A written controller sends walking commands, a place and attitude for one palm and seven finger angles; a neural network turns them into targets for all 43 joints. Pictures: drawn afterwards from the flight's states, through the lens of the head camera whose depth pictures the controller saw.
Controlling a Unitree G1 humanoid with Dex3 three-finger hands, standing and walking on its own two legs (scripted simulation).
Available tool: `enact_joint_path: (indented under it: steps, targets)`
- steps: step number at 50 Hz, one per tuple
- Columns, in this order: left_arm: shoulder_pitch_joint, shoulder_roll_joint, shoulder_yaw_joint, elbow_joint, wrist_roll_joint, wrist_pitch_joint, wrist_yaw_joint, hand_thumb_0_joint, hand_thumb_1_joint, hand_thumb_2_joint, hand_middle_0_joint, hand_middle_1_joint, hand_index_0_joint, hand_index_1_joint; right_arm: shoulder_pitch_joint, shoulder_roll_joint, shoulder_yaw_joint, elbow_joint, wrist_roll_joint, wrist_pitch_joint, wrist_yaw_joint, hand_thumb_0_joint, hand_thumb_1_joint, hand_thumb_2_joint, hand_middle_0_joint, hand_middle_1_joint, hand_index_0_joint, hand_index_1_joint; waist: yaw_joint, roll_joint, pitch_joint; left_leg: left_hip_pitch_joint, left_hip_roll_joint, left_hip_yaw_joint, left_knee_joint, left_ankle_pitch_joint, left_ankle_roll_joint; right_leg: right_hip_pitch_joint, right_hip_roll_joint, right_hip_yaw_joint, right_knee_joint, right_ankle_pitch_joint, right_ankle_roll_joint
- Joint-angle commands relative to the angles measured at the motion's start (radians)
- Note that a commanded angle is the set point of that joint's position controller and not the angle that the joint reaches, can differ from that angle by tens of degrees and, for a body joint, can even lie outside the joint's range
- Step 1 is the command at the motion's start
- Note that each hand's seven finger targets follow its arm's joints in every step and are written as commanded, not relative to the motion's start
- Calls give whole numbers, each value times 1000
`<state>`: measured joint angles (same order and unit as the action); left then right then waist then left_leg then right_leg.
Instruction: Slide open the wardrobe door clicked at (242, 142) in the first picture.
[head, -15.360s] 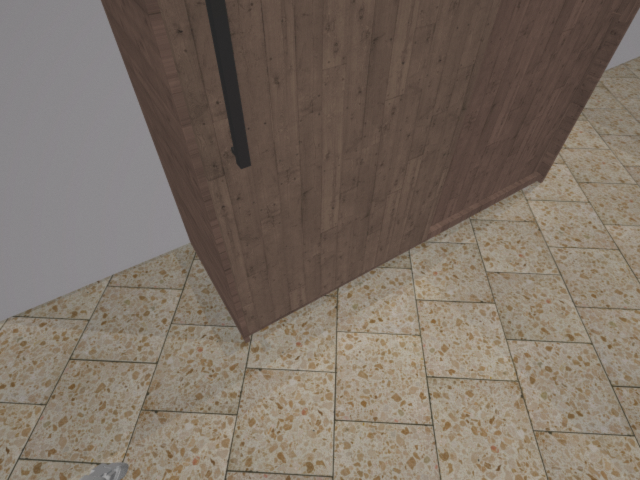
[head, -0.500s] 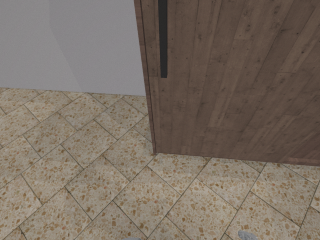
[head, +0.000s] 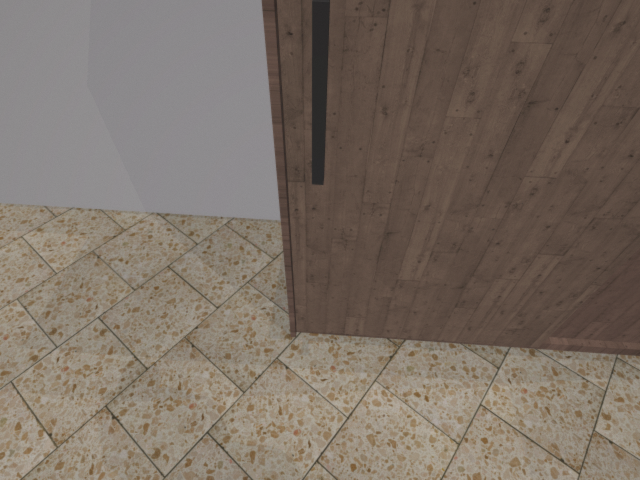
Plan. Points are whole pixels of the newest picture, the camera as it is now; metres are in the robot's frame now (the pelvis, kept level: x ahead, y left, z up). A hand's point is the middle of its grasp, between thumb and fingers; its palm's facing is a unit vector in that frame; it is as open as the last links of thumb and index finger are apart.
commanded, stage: look again from close up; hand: left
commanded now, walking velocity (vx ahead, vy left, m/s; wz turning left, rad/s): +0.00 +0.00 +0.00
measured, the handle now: (320, 100) +0.65 +0.04 +0.14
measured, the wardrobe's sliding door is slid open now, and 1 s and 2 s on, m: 0.00 0.00 0.00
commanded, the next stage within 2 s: shuffle to correct the standing spot in 0.28 s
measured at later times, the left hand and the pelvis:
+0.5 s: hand out of the picture -0.02 +0.15 -0.18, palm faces +0.03 -0.99 -0.14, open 7.4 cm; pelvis +0.01 +0.01 +0.00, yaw -1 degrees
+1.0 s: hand out of the picture +0.01 +0.09 -0.18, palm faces +0.09 -0.99 -0.11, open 7.4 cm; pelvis +0.11 -0.04 -0.01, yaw +1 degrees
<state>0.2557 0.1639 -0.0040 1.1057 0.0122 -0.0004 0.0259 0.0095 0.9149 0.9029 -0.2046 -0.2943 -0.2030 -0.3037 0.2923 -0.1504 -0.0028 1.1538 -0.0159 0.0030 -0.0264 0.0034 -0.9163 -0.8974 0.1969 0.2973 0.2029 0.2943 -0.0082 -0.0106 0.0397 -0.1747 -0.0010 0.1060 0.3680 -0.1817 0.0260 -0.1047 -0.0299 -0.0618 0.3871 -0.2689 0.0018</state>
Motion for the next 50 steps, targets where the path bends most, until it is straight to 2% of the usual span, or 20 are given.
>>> enact_joint_path:
  steps: [1,19,23,26,28,29,30,32,33,34,35,36,37,38,39,42,44,47,48,50]
  targets:
    - [83,82,18,-14,-2,-13,10,0,900,900,-200,-300,-200,-300,49,-86,-8,-29,5,-21,-4,0,-900,-900,200,300,200,300,11,10,17,19,119,-123,-74,108,-9,-55,-96,82,-75,116,-18]
    - [148,35,17,5,2,-17,17,0,900,900,-200,-300,-200,-300,85,-54,-11,-16,6,-24,-11,0,-900,-900,200,300,200,300,4,4,50,27,116,-117,-63,109,0,-98,-89,81,-68,118,-14]
    - [157,21,19,14,8,-9,7,0,900,900,-200,-300,-200,-300,105,-67,-22,-7,-2,-21,-13,0,-900,-900,200,300,200,300,-8,39,56,24,143,-153,-122,-200,13,-140,-57,43,-9,-62,-16]
    - [155,9,28,-2,22,2,-8,0,900,900,-200,-300,-200,-300,109,-112,-46,-18,-6,-12,-14,0,-900,-900,200,300,200,300,-12,127,124,-34,229,-265,-225,-469,58,-235,-10,-26,134,-158,-12]
    - [150,2,34,-16,27,7,-17,0,900,900,-200,-300,-200,-300,122,-134,-58,-28,-9,-15,-17,0,-900,-900,200,300,200,300,-15,127,120,-42,292,-341,-234,-506,108,-280,-10,-39,241,-166,-18]
    - [152,-3,36,-23,27,8,-22,0,900,900,-200,-300,-200,-300,123,-141,-63,-32,-11,-17,-18,0,-900,-900,200,300,200,300,-14,130,112,-46,310,-351,-226,-490,125,-285,-17,-37,263,-169,-20]
    - [148,-7,40,-30,27,6,-26,0,900,900,-200,-300,-200,-300,122,-142,-65,-36,-13,-19,-18,0,-900,-900,200,300,200,300,-13,122,107,-62,312,-338,-211,-459,128,-266,-21,-33,251,-170,-23]
    - [206,-9,46,-17,25,-4,-32,0,900,900,-200,-300,-200,-300,86,-132,-64,-50,-11,-22,-19,0,-900,-900,200,300,200,300,25,52,60,-125,259,-243,-116,-390,91,-117,-18,-32,85,-103,-28]
    - [244,14,53,-7,25,-9,-29,0,900,900,-200,-300,-200,-300,71,-107,-61,-57,-9,-23,-17,0,-900,-900,200,300,200,300,43,-15,65,-224,193,-159,-15,-372,54,-19,-58,40,6,-133,-47]
    - [284,57,64,4,24,-13,-20,0,900,900,-200,-300,-200,-300,49,-56,-47,-76,-3,-26,-12,0,-900,-900,200,300,200,300,64,-146,78,-359,95,-49,147,-337,15,64,-169,210,-105,-252,-98]
    - [317,115,80,13,17,-17,-7,0,900,900,-200,-300,-200,-300,1,-22,-37,-101,-6,-24,-4,0,-900,-900,200,300,200,300,85,-306,106,-456,40,41,363,-318,-10,80,-300,399,-242,-389,-165]
    - [339,98,77,17,11,-24,1,0,900,900,-200,-300,-200,-300,-66,-52,-40,-122,-12,-20,0,0,-900,-900,200,300,200,300,97,-247,157,-503,70,-31,520,-332,-3,33,-335,446,-282,-341,-203]
    - [324,67,70,20,13,-25,6,0,900,900,-200,-300,-200,-300,-78,-46,-44,-127,-10,-19,4,0,-900,-900,200,300,200,300,71,-155,186,-527,88,-49,614,-305,-1,15,-337,410,-275,-268,-220]
    - [285,50,64,16,17,-32,6,0,900,900,-200,-300,-200,-300,-64,-38,-49,-118,-9,-21,7,0,-900,-900,200,300,200,300,45,-68,175,-529,105,-60,663,-277,-6,15,-324,345,-246,-175,-227]
    - [259,39,59,8,18,-39,4,0,900,900,-200,-300,-200,-300,-50,-29,-50,-108,-10,-21,12,0,-900,-900,200,300,200,300,28,-23,148,-513,112,-55,677,-233,-17,31,-289,259,-214,-39,-217]
    - [276,24,48,23,18,-57,3,0,900,900,-200,-300,-200,-300,-49,-1,-47,-109,-10,-24,16,0,-900,-900,200,300,200,300,21,-69,77,-475,105,-8,619,-181,-33,110,-221,105,-134,412,-186]
    - [289,30,45,34,21,-57,5,0,900,900,-200,-300,-200,-300,-85,3,-42,-123,-6,-25,18,0,-900,-900,200,300,200,300,25,-107,80,-442,99,21,531,-162,-32,103,-206,74,-108,546,-180]
    - [293,42,45,47,21,-53,4,0,900,900,-200,-300,-200,-300,-121,12,-38,-132,-3,-33,20,0,-900,-900,200,300,200,300,28,-122,69,-341,67,67,396,-132,-18,96,-184,42,-62,669,-160]
    - [275,50,48,43,21,-52,4,0,900,900,-200,-300,-200,-300,-101,6,-37,-129,-3,-38,17,0,-900,-900,200,300,200,300,10,-118,55,-281,51,81,335,-118,-9,90,-172,29,-22,726,-151]
    - [236,57,48,35,12,-47,0,0,900,900,-200,-300,-200,-300,40,-21,-44,-79,-10,-46,0,0,-900,-900,200,300,200,300,-58,-95,-3,-54,16,105,188,23,5,34,-131,-10,159,769,-113]
